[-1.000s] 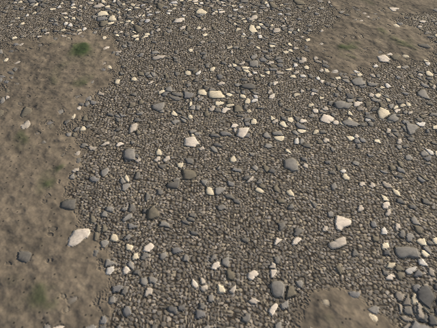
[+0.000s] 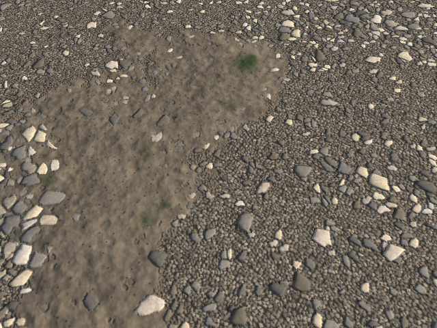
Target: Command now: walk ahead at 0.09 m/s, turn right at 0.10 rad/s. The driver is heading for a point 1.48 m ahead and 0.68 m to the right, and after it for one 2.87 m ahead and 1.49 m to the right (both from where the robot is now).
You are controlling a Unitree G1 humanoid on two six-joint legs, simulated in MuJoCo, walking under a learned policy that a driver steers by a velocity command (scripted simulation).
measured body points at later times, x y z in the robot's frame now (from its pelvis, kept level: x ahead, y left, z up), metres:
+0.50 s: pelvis +0.03 -0.04 +0.00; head +0.06 -0.07 +0.44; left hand +0.22 +0.22 -0.09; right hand +0.11 -0.35 -0.12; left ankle +0.04 +0.12 -0.65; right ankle +0.02 -0.11 -0.74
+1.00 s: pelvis +0.05 +0.00 +0.00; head +0.09 -0.01 +0.45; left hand +0.34 +0.16 -0.10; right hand +0.03 -0.33 -0.08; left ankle +0.12 +0.10 -0.74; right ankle -0.02 -0.10 -0.68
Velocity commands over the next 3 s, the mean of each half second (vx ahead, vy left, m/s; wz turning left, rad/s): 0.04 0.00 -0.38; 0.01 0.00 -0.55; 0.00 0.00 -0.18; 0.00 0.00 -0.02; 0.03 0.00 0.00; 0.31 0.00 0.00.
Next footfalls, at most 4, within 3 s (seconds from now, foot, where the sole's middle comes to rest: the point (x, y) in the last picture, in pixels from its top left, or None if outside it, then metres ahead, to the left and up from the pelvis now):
0.06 left None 0.09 0.14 -0.78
0.36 right None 0.06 -0.12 -0.78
0.90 left None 0.15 0.07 -0.78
1.26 right None -0.02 -0.14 -0.78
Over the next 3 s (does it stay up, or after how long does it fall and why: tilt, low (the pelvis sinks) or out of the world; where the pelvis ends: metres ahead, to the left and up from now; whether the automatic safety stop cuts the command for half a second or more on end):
stays up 0.19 -0.11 -0.01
